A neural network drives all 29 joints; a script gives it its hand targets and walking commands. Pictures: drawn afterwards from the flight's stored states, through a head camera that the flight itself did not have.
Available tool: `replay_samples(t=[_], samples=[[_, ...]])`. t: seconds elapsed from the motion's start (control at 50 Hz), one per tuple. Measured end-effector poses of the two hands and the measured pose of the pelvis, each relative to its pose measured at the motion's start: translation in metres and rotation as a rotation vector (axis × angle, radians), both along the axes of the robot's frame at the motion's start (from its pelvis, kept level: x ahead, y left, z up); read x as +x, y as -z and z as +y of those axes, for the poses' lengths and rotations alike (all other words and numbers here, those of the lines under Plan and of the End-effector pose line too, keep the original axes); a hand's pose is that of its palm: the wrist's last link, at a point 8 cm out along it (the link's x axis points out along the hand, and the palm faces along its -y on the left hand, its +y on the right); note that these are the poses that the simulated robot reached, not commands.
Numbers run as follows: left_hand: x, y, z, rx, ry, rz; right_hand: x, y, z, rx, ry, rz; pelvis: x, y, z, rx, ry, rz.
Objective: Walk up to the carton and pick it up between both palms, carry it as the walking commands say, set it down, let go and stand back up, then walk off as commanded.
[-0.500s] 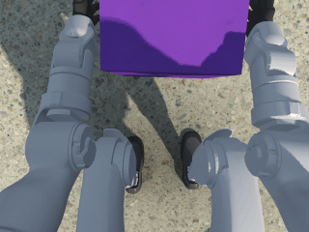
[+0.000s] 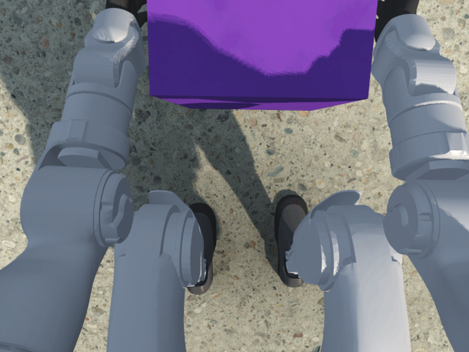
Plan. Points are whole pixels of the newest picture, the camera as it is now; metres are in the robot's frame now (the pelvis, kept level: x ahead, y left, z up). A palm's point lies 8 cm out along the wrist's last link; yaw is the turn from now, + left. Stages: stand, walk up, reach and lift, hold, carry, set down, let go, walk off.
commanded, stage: set down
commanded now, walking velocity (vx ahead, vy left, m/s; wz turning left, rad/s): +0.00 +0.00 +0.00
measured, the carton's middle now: (255, 26) +0.56 -0.02 -0.22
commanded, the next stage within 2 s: none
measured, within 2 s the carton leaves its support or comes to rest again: neither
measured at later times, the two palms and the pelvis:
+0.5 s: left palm (132, 17) +0.55 +0.15 -0.16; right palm (393, 24) +0.54 -0.19 -0.16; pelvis -0.01 +0.00 -0.01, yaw +0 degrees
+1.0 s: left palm (130, 17) +0.55 +0.15 -0.16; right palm (394, 23) +0.54 -0.19 -0.16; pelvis -0.01 +0.00 -0.01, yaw +0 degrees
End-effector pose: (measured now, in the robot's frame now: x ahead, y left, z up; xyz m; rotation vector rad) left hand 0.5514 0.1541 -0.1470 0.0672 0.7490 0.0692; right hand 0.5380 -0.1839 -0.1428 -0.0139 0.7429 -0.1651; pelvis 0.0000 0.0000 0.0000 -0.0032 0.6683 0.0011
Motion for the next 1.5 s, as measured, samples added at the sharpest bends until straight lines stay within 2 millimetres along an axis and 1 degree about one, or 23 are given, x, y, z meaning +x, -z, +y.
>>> replay_samples(t=[0.18,0.46,0.78,1.06,1.38,1.5], samples=[[0.000,0.010,-0.003,-0.003,0.008,0.008,0.000,0.008,-0.003,-0.002,0.001,0.005,-0.004,0.006,-0.001,0.001,0.003,-0.021],[0.001,0.013,-0.004,-0.031,0.028,-0.001,0.000,0.015,-0.008,0.022,0.006,0.003,-0.007,0.011,-0.002,0.003,0.009,-0.050],[0.001,0.016,-0.002,-0.076,0.038,-0.021,0.001,0.017,-0.010,0.030,-0.012,-0.008,-0.011,0.014,0.000,-0.003,0.008,-0.085],[0.003,0.017,0.000,-0.084,0.059,-0.026,0.003,0.018,-0.011,0.042,-0.024,-0.012,-0.011,0.013,0.004,-0.007,0.003,-0.103],[0.002,0.018,-0.001,-0.052,0.054,-0.044,0.001,0.019,-0.011,0.031,-0.019,-0.026,-0.009,0.010,0.001,-0.005,0.005,-0.129],[0.003,0.024,-0.001,-0.011,0.036,-0.029,-0.001,0.024,-0.010,0.005,0.003,-0.017,-0.008,0.006,-0.001,-0.007,0.003,-0.135]])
